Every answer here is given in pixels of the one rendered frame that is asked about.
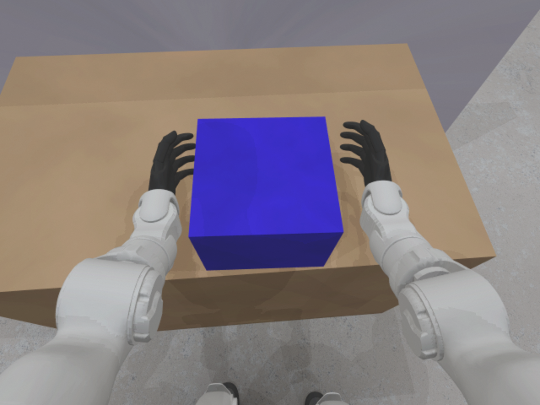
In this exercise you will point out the right robot upper arm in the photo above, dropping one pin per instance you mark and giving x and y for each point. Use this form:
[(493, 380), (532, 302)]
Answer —
[(457, 320)]

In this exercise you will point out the robot left foot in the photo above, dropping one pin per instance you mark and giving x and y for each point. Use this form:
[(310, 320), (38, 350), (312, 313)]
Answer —
[(233, 390)]

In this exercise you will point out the carton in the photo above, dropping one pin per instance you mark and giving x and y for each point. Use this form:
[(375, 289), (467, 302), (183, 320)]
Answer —
[(264, 193)]

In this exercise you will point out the left robot forearm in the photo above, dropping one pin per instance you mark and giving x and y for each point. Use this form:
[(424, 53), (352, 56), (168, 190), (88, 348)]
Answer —
[(157, 228)]

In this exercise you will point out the left robot shin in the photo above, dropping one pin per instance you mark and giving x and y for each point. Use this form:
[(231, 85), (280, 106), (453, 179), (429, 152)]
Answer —
[(217, 387)]

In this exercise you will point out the right robot hand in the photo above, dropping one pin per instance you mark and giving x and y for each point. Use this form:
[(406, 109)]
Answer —
[(374, 165)]

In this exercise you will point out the pedestal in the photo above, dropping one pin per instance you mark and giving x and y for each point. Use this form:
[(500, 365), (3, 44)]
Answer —
[(78, 136)]

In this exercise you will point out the left robot hand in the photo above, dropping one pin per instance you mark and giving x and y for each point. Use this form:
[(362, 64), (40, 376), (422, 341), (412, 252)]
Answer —
[(164, 173)]

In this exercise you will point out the right robot forearm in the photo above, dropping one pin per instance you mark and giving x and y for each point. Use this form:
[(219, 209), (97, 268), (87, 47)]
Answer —
[(402, 252)]

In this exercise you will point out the left robot upper arm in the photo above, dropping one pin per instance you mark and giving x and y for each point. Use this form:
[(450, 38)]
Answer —
[(106, 308)]

